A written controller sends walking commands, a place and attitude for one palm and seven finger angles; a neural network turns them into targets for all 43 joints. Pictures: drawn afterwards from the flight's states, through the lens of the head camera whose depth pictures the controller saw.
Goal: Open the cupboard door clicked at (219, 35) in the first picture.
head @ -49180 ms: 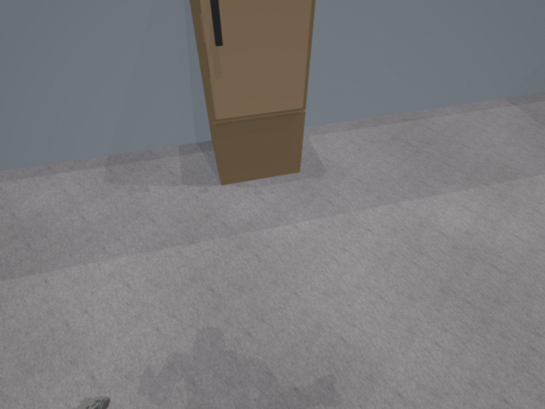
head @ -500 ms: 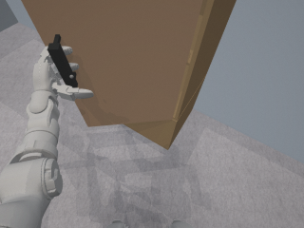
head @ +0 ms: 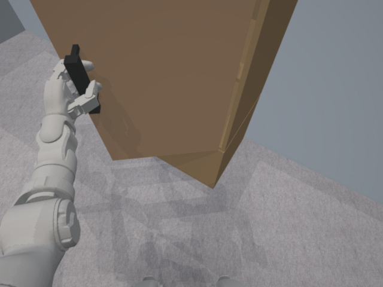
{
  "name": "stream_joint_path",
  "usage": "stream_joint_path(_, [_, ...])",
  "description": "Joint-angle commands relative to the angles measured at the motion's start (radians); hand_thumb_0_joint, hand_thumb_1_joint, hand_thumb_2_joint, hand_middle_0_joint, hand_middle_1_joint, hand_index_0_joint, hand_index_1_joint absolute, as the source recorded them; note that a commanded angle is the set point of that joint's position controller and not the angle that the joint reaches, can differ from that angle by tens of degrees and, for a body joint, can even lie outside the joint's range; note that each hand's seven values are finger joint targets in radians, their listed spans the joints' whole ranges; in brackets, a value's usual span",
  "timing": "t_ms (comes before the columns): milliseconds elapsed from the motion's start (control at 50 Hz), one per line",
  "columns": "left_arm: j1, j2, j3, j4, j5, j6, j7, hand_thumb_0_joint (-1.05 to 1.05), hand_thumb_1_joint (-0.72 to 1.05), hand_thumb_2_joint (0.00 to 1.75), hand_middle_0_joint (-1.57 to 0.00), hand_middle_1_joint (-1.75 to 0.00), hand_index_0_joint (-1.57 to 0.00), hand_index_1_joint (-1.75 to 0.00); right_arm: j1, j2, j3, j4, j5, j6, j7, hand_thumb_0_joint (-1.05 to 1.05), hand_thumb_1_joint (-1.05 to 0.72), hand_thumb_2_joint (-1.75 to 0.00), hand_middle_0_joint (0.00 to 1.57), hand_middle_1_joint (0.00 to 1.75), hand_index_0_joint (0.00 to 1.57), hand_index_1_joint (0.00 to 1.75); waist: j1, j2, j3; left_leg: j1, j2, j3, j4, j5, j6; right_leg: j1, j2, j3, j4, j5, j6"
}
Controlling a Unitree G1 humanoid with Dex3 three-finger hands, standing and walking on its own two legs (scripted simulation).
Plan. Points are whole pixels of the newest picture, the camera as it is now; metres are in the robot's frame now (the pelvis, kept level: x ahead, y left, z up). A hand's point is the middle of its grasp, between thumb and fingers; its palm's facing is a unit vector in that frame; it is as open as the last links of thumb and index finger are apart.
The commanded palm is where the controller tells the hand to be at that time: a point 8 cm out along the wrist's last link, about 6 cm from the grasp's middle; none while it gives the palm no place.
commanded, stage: close the thumb around the handle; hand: left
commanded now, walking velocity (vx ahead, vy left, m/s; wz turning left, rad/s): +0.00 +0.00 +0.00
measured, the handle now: (85, 80) +0.54 +0.21 +0.10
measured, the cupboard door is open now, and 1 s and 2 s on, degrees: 39 66 77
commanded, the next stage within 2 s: pull the door open along its arc in 0.06 s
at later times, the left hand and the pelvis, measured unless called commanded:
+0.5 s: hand (93, 107) +0.46 +0.18 +0.11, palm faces +0.07 -1.00 +0.01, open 6.3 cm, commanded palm +0.39 +0.22 +0.10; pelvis +0.01 +0.00 +0.01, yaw -1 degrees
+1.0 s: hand (127, 153) +0.34 +0.10 +0.11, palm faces +0.49 -0.87 +0.02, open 6.3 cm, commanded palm +0.27 +0.13 +0.10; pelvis +0.02 -0.01 +0.02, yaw +2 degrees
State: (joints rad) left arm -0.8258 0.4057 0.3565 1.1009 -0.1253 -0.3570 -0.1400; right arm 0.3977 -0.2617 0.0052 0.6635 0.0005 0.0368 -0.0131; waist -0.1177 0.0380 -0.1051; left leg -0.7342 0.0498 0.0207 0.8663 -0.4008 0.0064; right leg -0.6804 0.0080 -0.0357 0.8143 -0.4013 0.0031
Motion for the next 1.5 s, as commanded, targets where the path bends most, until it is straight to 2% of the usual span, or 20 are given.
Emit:
stream_joint_path(0, [-0.473,0.225,0.020,-0.246,-0.002,-0.089,-0.020,0.00,0.90,0.90,-0.40,-1.35,-0.40,-1.35,0.119,-0.168,-0.058,-0.059,-0.001,-0.023,-0.008,0.00,-0.90,-0.90,0.20,0.30,0.20,0.30,-0.019,0.032,-0.418,0.339,-0.030,-0.046,-0.072,0.388,0.017,0.120,0.045,-0.001,-0.074,0.395,-0.020])
stream_joint_path(20, [-0.462,0.206,0.006,-0.249,0.001,-0.089,-0.022,0.00,0.90,0.90,-0.40,-1.35,-0.40,-1.35,0.113,-0.164,-0.055,-0.065,0.000,-0.024,-0.007,0.00,-0.90,-0.90,0.20,0.30,0.20,0.30,-0.012,0.068,-0.429,0.350,-0.032,-0.044,-0.074,0.401,0.014,0.116,0.043,0.000,-0.071,0.401,-0.020])
stream_joint_path(140, [-0.497,0.191,-0.013,-0.228,0.002,-0.085,-0.020,0.00,0.90,0.90,-0.40,-1.35,-0.40,-1.35,0.112,-0.165,-0.053,-0.058,0.001,-0.024,-0.008,0.00,-0.90,-0.90,0.20,0.30,0.20,0.30,-0.033,0.053,-0.381,0.331,-0.030,-0.047,-0.078,0.359,0.015,0.087,0.044,-0.002,-0.080,0.367,-0.019])
stream_joint_path(160, [-0.516,0.282,0.050,-0.215,0.011,-0.087,-0.015,0.00,0.90,0.90,-0.40,-1.35,-0.40,-1.35,0.123,-0.177,-0.056,-0.048,0.001,-0.021,-0.014,0.00,-0.90,-0.90,0.20,0.30,0.20,0.30,-0.027,0.033,-0.387,0.316,-0.027,-0.051,-0.075,0.358,0.016,0.093,0.043,0.002,-0.078,0.365,-0.018])
stream_joint_path(200, [-0.487,0.268,0.044,-0.238,0.009,-0.091,-0.024,0.00,0.90,0.90,-0.40,-1.35,-0.40,-1.35,0.119,-0.171,-0.053,-0.064,-0.002,-0.022,-0.013,0.00,-0.90,-0.90,0.20,0.30,0.20,0.30,-0.011,0.063,-0.419,0.321,-0.035,-0.044,-0.077,0.359,0.017,0.123,0.042,0.006,-0.076,0.373,-0.020])
stream_joint_path(400, [-0.121,0.158,0.017,-0.382,-0.055,-0.046,-0.046,0.00,0.90,0.90,-0.40,-1.35,-0.40,-1.35,0.063,-0.155,-0.058,-0.141,0.017,-0.019,-0.003,0.00,-0.90,-0.90,0.20,0.30,0.20,0.30,0.052,-0.003,-0.409,0.309,-0.036,-0.012,-0.106,0.408,0.021,0.240,0.044,-0.002,-0.088,0.461,-0.023])
stream_joint_path(580, [0.328,-0.002,-0.068,-0.810,-0.100,0.034,-0.009,0.00,0.90,0.90,-0.40,-1.35,-0.40,-1.35,-0.047,-0.120,-0.061,-0.215,0.036,-0.053,0.010,0.00,-0.90,-0.90,0.20,0.30,0.20,0.30,0.112,-0.012,-0.346,0.354,-0.035,0.017,-0.156,0.490,0.019,0.340,0.032,-0.010,-0.111,0.558,-0.017])
stream_joint_path(600, [0.327,-0.013,0.072,-0.900,-0.159,0.051,0.136,0.00,0.90,0.90,-0.40,-1.35,-0.40,-1.35,-0.093,-0.087,-0.057,-0.225,0.030,-0.067,0.012,0.00,-0.90,-0.90,0.20,0.30,0.20,0.30,0.198,-0.039,-0.334,0.311,-0.044,0.014,-0.163,0.493,0.009,0.373,0.034,-0.026,-0.122,0.538,-0.019])
stream_joint_path(620, [0.401,-0.132,-0.040,-0.914,-0.130,0.075,0.204,0.00,0.90,0.90,-0.40,-1.35,-0.40,-1.35,-0.111,-0.078,-0.050,-0.226,0.026,-0.077,0.020,0.00,-0.90,-0.90,0.20,0.30,0.20,0.30,0.164,-0.013,-0.297,0.333,-0.043,0.022,-0.174,0.476,0.003,0.360,0.032,-0.030,-0.124,0.527,-0.015])
stream_joint_path(640, [0.453,-0.147,-0.041,-0.929,-0.109,0.094,0.265,0.00,0.90,0.90,-0.40,-1.35,-0.40,-1.35,-0.109,-0.080,-0.052,-0.217,0.020,-0.083,0.025,0.00,-0.90,-0.90,0.20,0.30,0.20,0.30,0.160,-0.068,-0.266,0.320,-0.039,0.015,-0.181,0.460,-0.001,0.355,0.029,-0.042,-0.127,0.508,-0.014])
stream_joint_path(720, [0.482,-0.242,-0.145,-1.088,0.008,0.135,0.469,0.00,0.90,0.90,-0.40,-1.35,-0.40,-1.35,-0.163,-0.063,-0.049,-0.218,-0.012,-0.074,0.034,0.00,-0.90,-0.90,0.20,0.30,0.20,0.30,0.155,-0.031,-0.273,0.358,-0.038,0.015,-0.188,0.453,-0.006,0.369,0.013,-0.030,-0.128,0.486,-0.018])
stream_joint_path(800, [0.499,-0.359,-0.257,-1.113,0.118,0.219,0.653,0.00,0.90,0.90,-0.40,-1.35,-0.40,-1.35,-0.218,-0.051,-0.044,-0.218,-0.043,-0.041,0.027,0.00,-0.90,-0.90,0.20,0.30,0.20,0.30,0.133,-0.099,-0.221,0.360,-0.037,0.004,-0.195,0.380,-0.003,0.362,0.002,-0.030,-0.162,0.410,-0.017])
stream_joint_path(840, [0.490,-0.429,-0.343,-1.153,0.165,0.252,0.707,0.00,0.90,0.90,-0.40,-1.35,-0.40,-1.35,-0.242,-0.041,-0.040,-0.220,-0.051,-0.025,0.022,0.00,-0.90,-0.90,0.20,0.30,0.20,0.30,0.122,-0.079,-0.217,0.379,-0.038,0.005,-0.200,0.369,-0.004,0.358,-0.006,-0.026,-0.171,0.397,-0.020])
stream_joint_path(900, [0.536,-0.488,-0.437,-1.188,0.214,0.280,0.719,0.00,0.90,0.90,-0.40,-1.35,-0.40,-1.35,-0.250,-0.035,-0.043,-0.225,-0.060,-0.001,0.013,0.00,-0.90,-0.90,0.20,0.30,0.20,0.30,0.107,-0.101,-0.211,0.408,-0.035,0.001,-0.198,0.376,-0.002,0.364,-0.008,-0.027,-0.184,0.410,-0.025])
stream_joint_path(1040, [0.702,-0.585,-0.577,-1.331,0.231,0.287,0.706,0.00,0.90,0.90,-0.40,-1.35,-0.40,-1.35,-0.302,-0.008,-0.037,-0.252,-0.059,0.016,0.008,0.00,-0.90,-0.90,0.20,0.30,0.20,0.30,0.118,-0.078,-0.180,0.451,-0.036,-0.007,-0.199,0.401,0.000,0.399,-0.018,-0.024,-0.192,0.470,-0.030])
stream_joint_path(1240, [1.058,-0.670,-0.697,-1.528,0.187,0.331,0.685,0.00,0.90,0.90,-0.40,-1.35,-0.40,-1.35,-0.359,0.010,-0.021,-0.286,-0.046,-0.008,0.038,0.00,-0.90,-0.90,0.20,0.30,0.20,0.30,0.147,-0.104,-0.152,0.453,-0.045,-0.015,-0.172,0.403,0.003,0.450,-0.032,-0.028,-0.196,0.573,-0.022])
stream_joint_path(1300, [0.993,-0.627,-0.653,-1.509,0.189,0.341,0.704,0.00,0.90,0.90,-0.40,-1.35,-0.40,-1.35,-0.367,0.004,-0.019,-0.269,-0.048,-0.009,0.032,0.00,-0.90,-0.90,0.20,0.30,0.20,0.30,0.146,-0.114,-0.109,0.436,-0.051,-0.021,-0.168,0.369,-0.001,0.421,-0.032,-0.023,-0.209,0.526,-0.024])
stream_joint_path(1380, [0.737,-0.554,-0.563,-1.415,0.196,0.323,0.748,0.00,0.90,0.90,-0.40,-1.35,-0.40,-1.35,-0.380,0.000,-0.014,-0.232,-0.060,-0.013,0.004,0.00,-0.90,-0.90,0.20,0.30,0.20,0.30,0.121,-0.153,-0.078,0.408,-0.068,-0.024,-0.154,0.279,0.004,0.352,-0.047,0.012,-0.247,0.392,-0.009])
stream_joint_path(1400, [0.721,-0.553,-0.559,-1.394,0.200,0.320,0.752,0.00,0.83,0.87,-0.40,-1.34,-0.40,-1.34,-0.385,0.004,-0.016,-0.224,-0.062,-0.014,-0.002,0.00,-0.90,-0.90,0.20,0.30,0.20,0.30,0.131,-0.134,-0.065,0.415,-0.069,-0.023,-0.156,0.269,0.003,0.346,-0.046,0.017,-0.260,0.353,-0.013])
stream_joint_path(1480, [0.734,-0.572,-0.558,-1.343,0.193,0.303,0.738,0.00,0.55,0.75,-0.38,-1.31,-0.38,-1.31,-0.364,0.008,-0.019,-0.223,-0.065,-0.016,-0.010,0.00,-0.90,-0.90,0.20,0.30,0.20,0.30,0.141,-0.150,-0.154,0.424,-0.073,-0.020,-0.170,0.301,0.003,0.403,-0.057,0.026,-0.244,0.454,-0.003])
